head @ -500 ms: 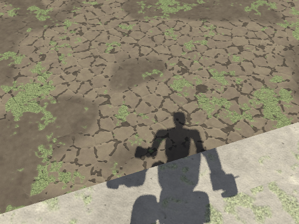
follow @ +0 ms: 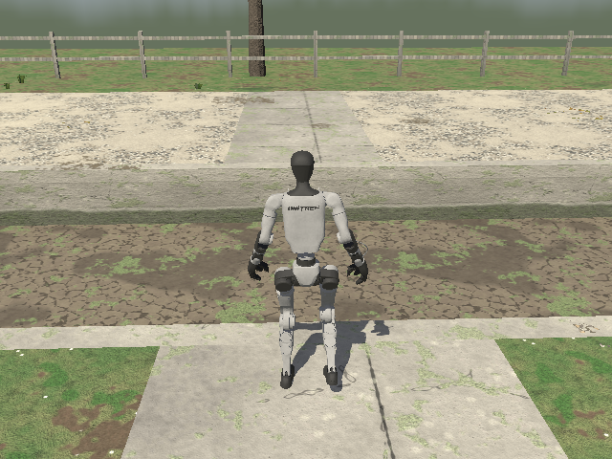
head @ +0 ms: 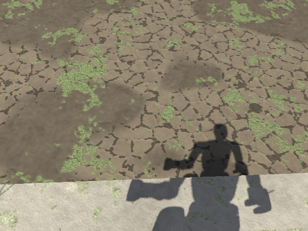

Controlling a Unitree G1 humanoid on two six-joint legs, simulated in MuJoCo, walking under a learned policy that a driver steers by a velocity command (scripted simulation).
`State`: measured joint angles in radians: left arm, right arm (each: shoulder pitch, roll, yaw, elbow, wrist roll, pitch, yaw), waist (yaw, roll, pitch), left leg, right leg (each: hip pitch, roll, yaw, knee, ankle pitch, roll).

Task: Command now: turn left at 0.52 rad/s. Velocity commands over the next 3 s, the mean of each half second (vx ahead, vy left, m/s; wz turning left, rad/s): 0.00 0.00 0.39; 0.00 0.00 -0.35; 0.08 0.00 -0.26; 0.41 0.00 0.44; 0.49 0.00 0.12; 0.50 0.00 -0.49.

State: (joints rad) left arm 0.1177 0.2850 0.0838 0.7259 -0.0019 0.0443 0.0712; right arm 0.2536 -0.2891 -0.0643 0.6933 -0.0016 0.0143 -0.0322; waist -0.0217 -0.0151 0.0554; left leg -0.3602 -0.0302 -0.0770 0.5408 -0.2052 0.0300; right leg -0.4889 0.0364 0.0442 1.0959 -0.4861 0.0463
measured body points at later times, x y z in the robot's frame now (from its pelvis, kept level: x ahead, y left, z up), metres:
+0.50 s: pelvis -0.03 -0.04 +0.00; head -0.01 -0.05 +0.45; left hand +0.03 +0.24 -0.11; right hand +0.15 -0.28 -0.11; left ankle -0.08 +0.11 -0.71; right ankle +0.00 -0.15 -0.73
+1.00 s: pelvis -0.05 -0.06 +0.00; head -0.01 -0.09 +0.45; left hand +0.08 +0.22 -0.09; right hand +0.10 -0.35 -0.12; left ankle -0.09 +0.09 -0.64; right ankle -0.04 -0.13 -0.73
